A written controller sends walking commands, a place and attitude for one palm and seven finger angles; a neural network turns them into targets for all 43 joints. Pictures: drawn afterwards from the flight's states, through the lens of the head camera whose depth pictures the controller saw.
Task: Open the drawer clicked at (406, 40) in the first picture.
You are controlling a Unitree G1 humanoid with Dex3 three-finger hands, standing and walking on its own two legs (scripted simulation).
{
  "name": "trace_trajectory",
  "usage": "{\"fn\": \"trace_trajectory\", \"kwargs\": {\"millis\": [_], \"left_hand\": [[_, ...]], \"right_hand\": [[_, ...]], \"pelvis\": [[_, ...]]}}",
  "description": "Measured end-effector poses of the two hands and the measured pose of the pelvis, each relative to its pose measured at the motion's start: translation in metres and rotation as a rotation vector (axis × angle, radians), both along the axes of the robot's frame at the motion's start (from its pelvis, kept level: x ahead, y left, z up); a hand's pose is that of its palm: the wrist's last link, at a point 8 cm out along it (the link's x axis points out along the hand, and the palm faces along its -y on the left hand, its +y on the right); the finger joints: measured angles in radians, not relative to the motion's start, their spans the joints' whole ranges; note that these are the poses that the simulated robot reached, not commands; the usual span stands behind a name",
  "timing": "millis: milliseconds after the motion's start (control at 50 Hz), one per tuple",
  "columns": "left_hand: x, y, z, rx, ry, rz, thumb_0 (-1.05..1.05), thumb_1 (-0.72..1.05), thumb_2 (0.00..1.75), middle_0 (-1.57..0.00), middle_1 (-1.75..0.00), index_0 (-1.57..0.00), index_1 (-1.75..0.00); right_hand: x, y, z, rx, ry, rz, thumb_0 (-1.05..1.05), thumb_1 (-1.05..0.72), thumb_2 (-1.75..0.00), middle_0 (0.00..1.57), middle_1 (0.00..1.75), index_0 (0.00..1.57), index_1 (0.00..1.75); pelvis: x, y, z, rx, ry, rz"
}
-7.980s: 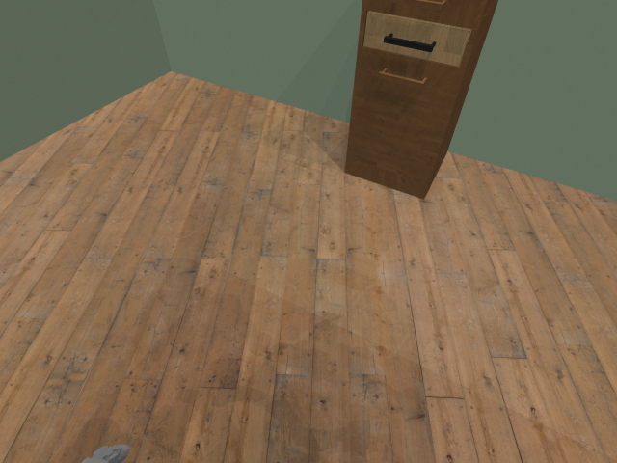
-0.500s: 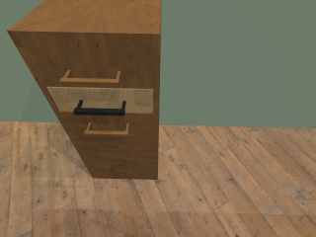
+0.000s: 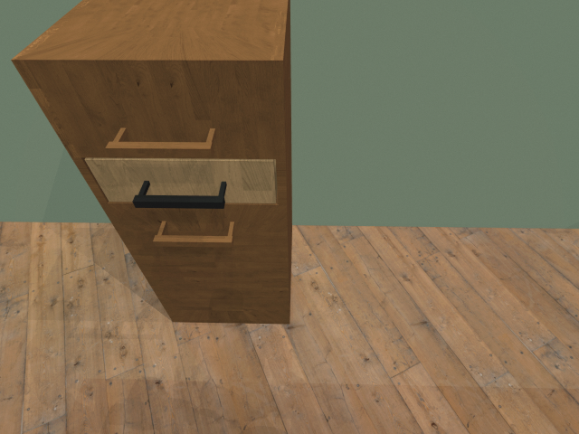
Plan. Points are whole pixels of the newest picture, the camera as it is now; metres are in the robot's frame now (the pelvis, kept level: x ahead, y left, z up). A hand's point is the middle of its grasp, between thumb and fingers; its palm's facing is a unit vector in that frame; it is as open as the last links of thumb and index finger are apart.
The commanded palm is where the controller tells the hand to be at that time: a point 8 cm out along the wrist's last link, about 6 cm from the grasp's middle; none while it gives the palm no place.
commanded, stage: come to a stop and stand still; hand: left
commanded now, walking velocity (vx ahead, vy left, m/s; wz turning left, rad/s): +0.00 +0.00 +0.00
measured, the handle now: (181, 194) +0.57 +0.26 -0.05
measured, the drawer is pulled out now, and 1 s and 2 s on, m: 0.00 0.00 0.00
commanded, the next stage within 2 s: look again from close up in 0.84 s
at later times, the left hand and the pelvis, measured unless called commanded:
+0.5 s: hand out of the picture +0.04 +0.17 -0.18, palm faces +0.03 -0.98 -0.20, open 7.3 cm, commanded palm none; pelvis +0.04 -0.01 +0.00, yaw +0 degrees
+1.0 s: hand out of the picture +0.04 +0.16 -0.18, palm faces +0.04 -0.98 -0.20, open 7.3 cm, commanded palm none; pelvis +0.04 -0.01 +0.00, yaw +1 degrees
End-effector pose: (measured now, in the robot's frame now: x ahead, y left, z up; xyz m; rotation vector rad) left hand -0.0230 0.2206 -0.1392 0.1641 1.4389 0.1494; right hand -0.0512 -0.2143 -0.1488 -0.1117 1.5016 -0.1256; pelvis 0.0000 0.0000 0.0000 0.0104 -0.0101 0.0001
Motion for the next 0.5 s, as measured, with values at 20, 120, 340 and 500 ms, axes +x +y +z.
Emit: {"fn": "trace_trajectory", "kwargs": {"millis": [20, 120, 340, 500], "left_hand": [[0.001, -0.002, -0.001, -0.005, 0.003, 0.002, 0.0, 0.91, 0.9, -0.2, -0.3, -0.2, -0.29], [0.013, -0.013, -0.005, -0.03, -0.005, 0.008, 0.0, 0.91, 0.9, -0.2, -0.3, -0.2, -0.29], [0.039, -0.01, -0.007, -0.013, -0.034, 0.016, 0.02, 0.93, 0.9, -0.21, -0.3, -0.2, -0.29], [0.053, -0.006, -0.005, 0.001, -0.048, 0.02, 0.01, 0.92, 0.9, -0.2, -0.3, -0.2, -0.29]], "right_hand": [[0.0, 0.0, 0.0, 0.0, 0.006, -0.001, 0.01, -0.91, -0.89, 0.2, 0.3, 0.2, 0.3], [0.009, 0.003, 0.001, 0.001, 0.009, -0.003, 0.01, -0.91, -0.89, 0.2, 0.3, 0.2, 0.3], [0.059, 0.006, -0.001, 0.001, -0.072, 0.013, 0.01, -0.91, -0.89, 0.2, 0.3, 0.2, 0.3], [0.078, -0.001, -0.002, -0.015, -0.089, 0.022, 0.01, -0.92, -0.89, 0.2, 0.3, 0.2, 0.3]], "pelvis": [[0.002, -0.001, 0.0, -0.001, 0.0, 0.001], [0.01, -0.003, 0.0, -0.004, 0.002, 0.006], [0.028, -0.006, -0.001, -0.009, 0.002, 0.009], [0.038, -0.006, -0.001, -0.008, 0.006, 0.009]]}}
